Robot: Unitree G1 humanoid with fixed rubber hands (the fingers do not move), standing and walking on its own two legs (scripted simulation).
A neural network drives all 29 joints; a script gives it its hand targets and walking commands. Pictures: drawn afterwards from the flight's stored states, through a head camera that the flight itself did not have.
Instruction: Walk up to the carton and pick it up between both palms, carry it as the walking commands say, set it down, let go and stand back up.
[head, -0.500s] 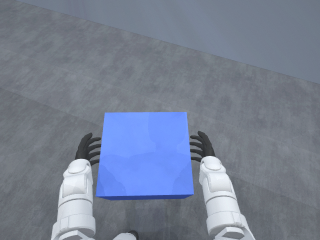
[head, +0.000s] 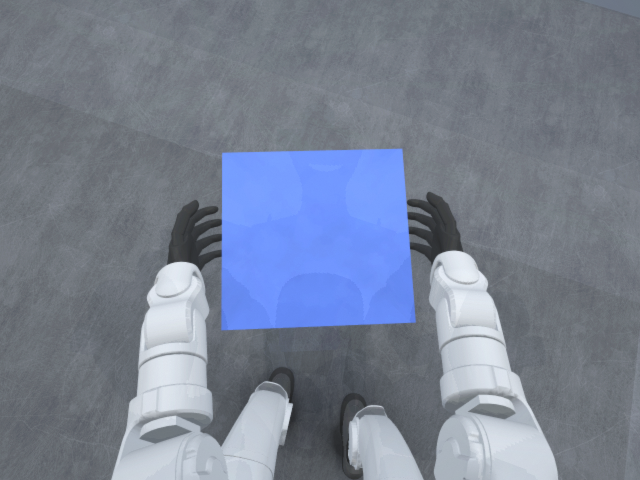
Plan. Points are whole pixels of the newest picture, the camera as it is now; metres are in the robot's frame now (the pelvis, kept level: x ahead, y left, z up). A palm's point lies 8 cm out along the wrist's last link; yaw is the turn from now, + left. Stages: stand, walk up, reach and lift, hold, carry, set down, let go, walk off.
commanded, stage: set down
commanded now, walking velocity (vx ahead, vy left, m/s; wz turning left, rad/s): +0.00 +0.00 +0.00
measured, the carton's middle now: (314, 246) +0.41 +0.06 -0.16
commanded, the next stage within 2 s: none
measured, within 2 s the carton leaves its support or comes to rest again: neither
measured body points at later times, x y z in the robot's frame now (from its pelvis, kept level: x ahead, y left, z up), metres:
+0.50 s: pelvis -0.01 -0.02 -0.07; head +0.23 +0.00 +0.31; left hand +0.38 +0.23 -0.16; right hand +0.45 -0.10 -0.17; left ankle +0.07 +0.11 -0.69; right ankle +0.04 -0.12 -0.69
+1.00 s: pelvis -0.03 -0.02 -0.15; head +0.25 -0.01 +0.20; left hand +0.41 +0.25 -0.24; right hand +0.48 -0.08 -0.25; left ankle +0.07 +0.11 -0.69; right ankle +0.04 -0.12 -0.69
